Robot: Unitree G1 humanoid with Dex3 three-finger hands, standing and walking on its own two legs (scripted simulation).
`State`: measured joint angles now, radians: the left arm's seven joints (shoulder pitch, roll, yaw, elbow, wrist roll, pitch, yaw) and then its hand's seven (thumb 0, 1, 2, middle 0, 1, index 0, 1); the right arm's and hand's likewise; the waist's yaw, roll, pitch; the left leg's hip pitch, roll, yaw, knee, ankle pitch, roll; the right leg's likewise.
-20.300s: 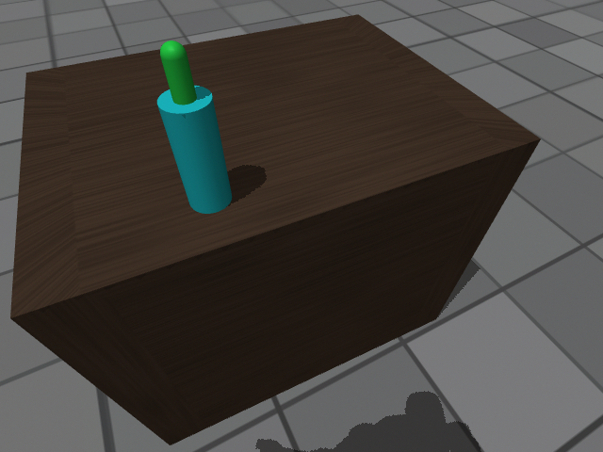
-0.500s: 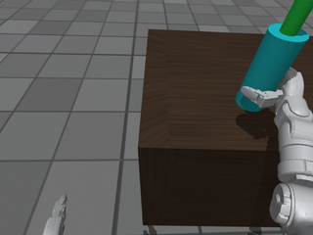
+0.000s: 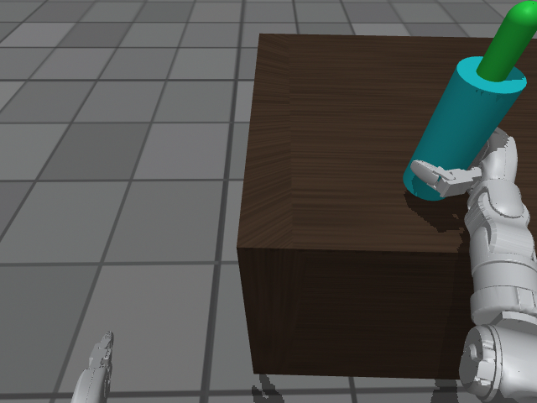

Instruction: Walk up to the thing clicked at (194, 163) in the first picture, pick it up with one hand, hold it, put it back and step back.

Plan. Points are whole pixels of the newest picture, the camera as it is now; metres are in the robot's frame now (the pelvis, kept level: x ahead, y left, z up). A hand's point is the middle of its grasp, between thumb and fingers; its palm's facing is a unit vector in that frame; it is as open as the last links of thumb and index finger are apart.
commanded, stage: lower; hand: right
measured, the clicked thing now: (466, 115) +0.44 -0.22 +0.23
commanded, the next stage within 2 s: loosen in 0.82 s
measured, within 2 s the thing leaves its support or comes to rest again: rests again in 1.18 s
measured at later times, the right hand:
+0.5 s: hand (440, 165) +0.45 -0.23 +0.13, palm faces +0.24 +0.97 +0.01, open 10.4 cm
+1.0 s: hand (436, 176) +0.45 -0.23 +0.10, palm faces +0.24 +0.97 +0.01, open 10.4 cm
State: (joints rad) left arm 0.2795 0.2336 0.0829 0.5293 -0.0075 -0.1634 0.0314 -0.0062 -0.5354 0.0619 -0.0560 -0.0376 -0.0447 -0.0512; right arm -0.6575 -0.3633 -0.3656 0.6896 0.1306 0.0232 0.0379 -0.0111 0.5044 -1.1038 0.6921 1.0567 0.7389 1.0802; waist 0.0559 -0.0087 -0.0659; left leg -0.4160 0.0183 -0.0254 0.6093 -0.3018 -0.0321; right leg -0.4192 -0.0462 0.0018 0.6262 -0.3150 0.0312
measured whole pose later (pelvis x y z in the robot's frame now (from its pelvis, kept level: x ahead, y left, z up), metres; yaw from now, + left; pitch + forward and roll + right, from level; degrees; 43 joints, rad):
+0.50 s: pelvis -0.01 +0.00 -0.01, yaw +0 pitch +9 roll +1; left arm 0.28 0.23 0.06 0.48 -0.01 -0.13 0.04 -0.01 -0.53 0.06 -0.06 -0.04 -0.05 -0.05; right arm -0.72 -0.41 -0.38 0.89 0.12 -0.12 0.05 -0.01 0.50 -1.11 0.69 1.06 0.74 1.08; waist 0.09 0.00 -0.08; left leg -0.52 0.01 -0.03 0.67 -0.31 -0.04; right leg -0.52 -0.05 0.00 0.70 -0.33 0.03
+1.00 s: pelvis -0.01 +0.00 -0.02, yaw +1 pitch +11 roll +1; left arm 0.30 0.23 0.05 0.41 0.00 -0.12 0.04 -0.01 -0.53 0.06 -0.06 -0.04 -0.05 -0.05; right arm -0.71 -0.43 -0.41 0.95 0.11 -0.20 0.06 -0.01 0.51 -1.10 0.70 1.05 0.74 1.07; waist 0.11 0.00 -0.09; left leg -0.58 0.01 -0.03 0.73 -0.33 -0.04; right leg -0.59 -0.05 0.00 0.76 -0.36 0.03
